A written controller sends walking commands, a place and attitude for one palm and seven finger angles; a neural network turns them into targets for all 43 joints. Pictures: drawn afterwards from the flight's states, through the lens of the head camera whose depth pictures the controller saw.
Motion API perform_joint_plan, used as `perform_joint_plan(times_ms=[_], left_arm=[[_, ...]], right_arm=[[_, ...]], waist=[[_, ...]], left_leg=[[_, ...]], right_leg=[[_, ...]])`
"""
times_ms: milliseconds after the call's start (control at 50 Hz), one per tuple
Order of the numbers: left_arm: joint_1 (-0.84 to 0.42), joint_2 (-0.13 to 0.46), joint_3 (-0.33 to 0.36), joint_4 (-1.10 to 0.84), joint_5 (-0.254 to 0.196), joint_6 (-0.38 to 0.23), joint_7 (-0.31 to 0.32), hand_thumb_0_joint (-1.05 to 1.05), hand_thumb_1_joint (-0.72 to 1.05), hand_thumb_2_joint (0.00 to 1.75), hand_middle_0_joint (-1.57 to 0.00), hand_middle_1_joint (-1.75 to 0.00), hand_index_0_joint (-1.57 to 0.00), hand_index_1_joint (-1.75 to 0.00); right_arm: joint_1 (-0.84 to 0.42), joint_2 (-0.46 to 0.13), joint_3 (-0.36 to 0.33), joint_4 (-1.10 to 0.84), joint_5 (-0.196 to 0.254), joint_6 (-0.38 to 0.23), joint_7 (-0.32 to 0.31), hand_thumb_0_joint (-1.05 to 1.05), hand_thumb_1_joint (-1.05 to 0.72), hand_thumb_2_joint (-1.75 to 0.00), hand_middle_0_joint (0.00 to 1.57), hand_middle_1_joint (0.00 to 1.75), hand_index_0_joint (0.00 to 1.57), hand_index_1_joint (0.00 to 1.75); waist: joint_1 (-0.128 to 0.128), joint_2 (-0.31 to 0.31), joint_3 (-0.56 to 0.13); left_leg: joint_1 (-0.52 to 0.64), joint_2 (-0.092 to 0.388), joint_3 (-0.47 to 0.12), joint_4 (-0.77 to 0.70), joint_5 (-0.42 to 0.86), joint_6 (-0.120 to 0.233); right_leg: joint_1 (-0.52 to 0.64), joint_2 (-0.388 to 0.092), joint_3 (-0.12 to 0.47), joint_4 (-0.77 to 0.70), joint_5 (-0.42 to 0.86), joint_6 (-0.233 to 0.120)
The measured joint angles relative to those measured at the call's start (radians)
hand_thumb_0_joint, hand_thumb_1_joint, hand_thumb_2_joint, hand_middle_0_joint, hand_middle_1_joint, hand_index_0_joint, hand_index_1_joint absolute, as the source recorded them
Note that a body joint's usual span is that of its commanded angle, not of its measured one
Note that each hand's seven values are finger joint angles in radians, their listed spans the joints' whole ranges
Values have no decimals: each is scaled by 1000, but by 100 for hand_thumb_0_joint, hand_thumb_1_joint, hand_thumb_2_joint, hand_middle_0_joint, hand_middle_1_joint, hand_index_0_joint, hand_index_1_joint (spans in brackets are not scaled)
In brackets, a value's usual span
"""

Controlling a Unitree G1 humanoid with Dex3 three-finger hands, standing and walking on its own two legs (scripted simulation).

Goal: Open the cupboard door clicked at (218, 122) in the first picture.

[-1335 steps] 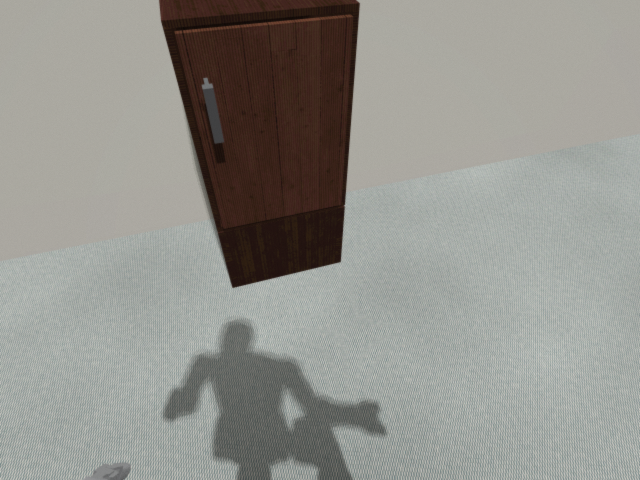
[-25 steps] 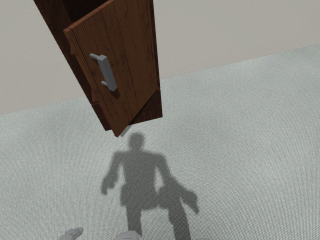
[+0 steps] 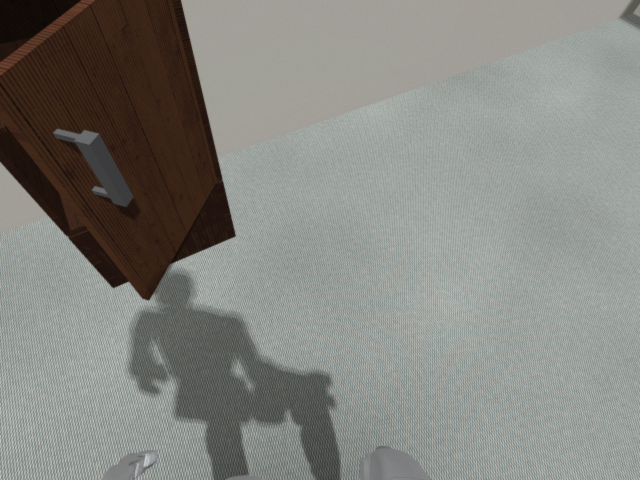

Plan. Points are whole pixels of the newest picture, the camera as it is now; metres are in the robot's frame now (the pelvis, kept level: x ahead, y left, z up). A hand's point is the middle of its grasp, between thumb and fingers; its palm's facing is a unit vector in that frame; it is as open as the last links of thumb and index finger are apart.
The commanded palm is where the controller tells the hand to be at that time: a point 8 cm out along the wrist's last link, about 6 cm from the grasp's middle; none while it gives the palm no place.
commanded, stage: walk to a spot facing it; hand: left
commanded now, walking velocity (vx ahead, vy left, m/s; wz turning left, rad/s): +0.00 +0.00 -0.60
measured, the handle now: (94, 168) +0.51 +0.40 +0.00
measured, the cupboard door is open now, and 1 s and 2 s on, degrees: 44 44 44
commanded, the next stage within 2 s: turn to face it in 1.94 s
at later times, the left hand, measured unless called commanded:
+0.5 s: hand (222, 436) +0.18 +0.16 -0.18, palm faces -0.29 -0.94 -0.20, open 7.4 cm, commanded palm none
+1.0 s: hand (378, 300) +0.41 -0.07 -0.16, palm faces -0.61 -0.76 -0.23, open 7.3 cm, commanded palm none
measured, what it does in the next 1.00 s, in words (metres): walks ahead, turning right: right foot, then left foot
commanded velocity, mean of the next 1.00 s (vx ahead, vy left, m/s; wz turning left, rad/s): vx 0.25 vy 0.00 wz -0.55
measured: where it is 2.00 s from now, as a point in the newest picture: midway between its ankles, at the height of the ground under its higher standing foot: (457, 356)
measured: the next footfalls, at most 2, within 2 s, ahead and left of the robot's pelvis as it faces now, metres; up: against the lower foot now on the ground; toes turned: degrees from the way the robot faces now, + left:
right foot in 0.14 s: +0.03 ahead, -0.14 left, +0.00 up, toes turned -9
left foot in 0.48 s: +0.13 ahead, +0.09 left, +0.00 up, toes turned -15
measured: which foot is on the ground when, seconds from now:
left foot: down 0.00-0.14, up 0.16-0.46, down 0.48-0.88, up 0.90-1.00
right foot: up 0.00-0.12, down 0.14-0.48, up 0.50-0.86, down 0.88-1.00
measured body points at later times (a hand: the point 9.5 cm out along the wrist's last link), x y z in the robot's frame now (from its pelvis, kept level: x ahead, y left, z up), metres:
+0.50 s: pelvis +0.06 -0.02 -0.01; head +0.10 -0.02 +0.44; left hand +0.19 +0.21 -0.16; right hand +0.06 -0.29 -0.14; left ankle +0.09 +0.10 -0.74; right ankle -0.01 -0.13 -0.73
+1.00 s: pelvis +0.18 -0.14 -0.02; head +0.22 -0.18 +0.43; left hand +0.44 -0.03 -0.15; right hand +0.00 -0.32 -0.17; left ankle +0.18 +0.04 -0.64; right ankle +0.18 -0.22 -0.74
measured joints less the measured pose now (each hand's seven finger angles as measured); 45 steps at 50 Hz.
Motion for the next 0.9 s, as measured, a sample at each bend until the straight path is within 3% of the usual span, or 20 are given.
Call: perform_joint_plan(times_ms=[100,140,200,260,380,480,540,580,640,720,820,860,900], left_arm=[[-15,1,-12,-7,-3,-5,-8,0,91,90,-20,-30,-20,-30],[-9,10,-18,-16,1,-22,-5,0,91,90,-20,-30,-20,-30],[-13,-11,-25,-12,-1,-38,19,0,91,90,-20,-30,-20,-30],[4,-23,-28,-12,1,-30,37,0,91,90,-20,-30,-20,-30],[46,-36,-34,7,6,-32,35,0,91,90,-20,-30,-20,-30],[93,-41,-28,17,5,-32,17,0,91,90,-20,-30,-21,-30],[88,-34,-20,36,3,-18,4,0,91,90,-20,-30,-20,-30],[75,-24,-10,39,11,-22,-10,0,91,90,-20,-30,-20,-30],[39,-14,-4,26,14,-29,-26,1,91,90,-20,-30,-20,-30],[-14,-15,-12,10,10,-31,-35,1,91,90,-20,-30,-20,-30],[-83,-19,-26,7,9,-28,-40,0,91,90,-19,-30,-20,-30],[-104,-21,-31,-1,8,-39,-41,0,91,90,-19,-30,-20,-30],[-110,-16,-31,-16,8,-73,-34,0,91,90,-20,-30,-20,-30]], right_arm=[[43,-23,-12,15,2,7,11,1,-91,-90,21,30,20,30],[64,-35,-21,19,11,14,17,1,-91,-90,21,30,20,30],[35,-66,-36,43,24,45,12,1,-91,-90,21,30,20,30],[9,-70,-43,47,26,53,14,1,-91,-90,20,30,20,30],[-17,-47,-41,14,24,32,28,1,-91,-90,20,30,20,30],[3,-33,-28,-6,20,-13,35,1,-91,-90,20,30,20,30],[33,-20,-16,-7,2,-47,26,0,-91,-90,20,30,20,30],[72,-6,-7,0,-5,-55,25,0,-91,-90,20,30,20,30],[131,6,2,26,-4,-62,21,0,-91,-90,21,30,20,30],[195,8,5,66,-3,-67,18,0,-91,-90,21,30,20,30],[263,-2,2,108,-7,-60,20,0,-91,-90,21,30,20,30],[291,-7,1,126,-4,-53,22,1,-91,-90,21,30,20,30],[305,-5,3,148,11,-38,29,1,-91,-90,21,30,20,30]], waist=[[-26,37,4],[-33,34,-10],[-43,61,13],[-41,44,13],[-33,0,-17],[-23,-9,-70],[-32,-6,-78],[-37,-10,-79],[-34,-11,-71],[-41,1,-50],[-82,15,-29],[-94,25,-24],[-86,13,-21]], left_leg=[[5,42,61,50,-45,-27],[-31,52,83,146,-90,-39],[-144,27,-7,443,-237,-39],[-218,-2,-30,575,-201,-49],[-201,-37,-31,393,-141,-58],[-66,-60,-23,75,-101,-29],[-52,-40,2,92,-45,20],[-6,-25,23,48,-46,23],[70,-6,57,-47,-26,7],[153,16,116,-115,-34,-9],[237,40,188,-109,-107,-49],[250,65,205,-42,-164,-69],[180,86,181,207,-214,-63]], right_leg=[[122,-17,-49,-297,58,-23],[188,-18,-42,-445,174,-63],[177,8,-16,-405,129,-86],[198,18,29,-454,150,-80],[232,32,112,-521,182,-80],[217,60,158,-454,113,-72],[111,53,89,-169,-35,-68],[34,24,35,-7,6,-60],[-58,-24,-12,84,111,-45],[-114,-61,-49,-9,187,-43],[-65,-56,-106,-260,196,-70],[-3,-30,-132,-349,185,-97],[41,-18,-130,-379,251,-139]])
